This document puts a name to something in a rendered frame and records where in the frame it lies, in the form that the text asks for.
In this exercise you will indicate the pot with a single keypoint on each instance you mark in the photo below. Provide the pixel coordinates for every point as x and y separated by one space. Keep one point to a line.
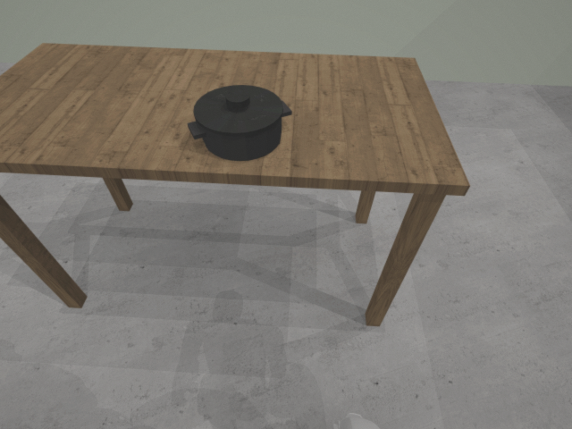
241 148

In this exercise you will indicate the table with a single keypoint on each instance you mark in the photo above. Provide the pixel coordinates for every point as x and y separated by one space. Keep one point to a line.
358 122

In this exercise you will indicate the knob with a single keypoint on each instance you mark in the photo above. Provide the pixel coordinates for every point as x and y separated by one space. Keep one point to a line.
237 99

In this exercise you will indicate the lid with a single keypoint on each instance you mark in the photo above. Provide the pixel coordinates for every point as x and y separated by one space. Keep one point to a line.
264 111

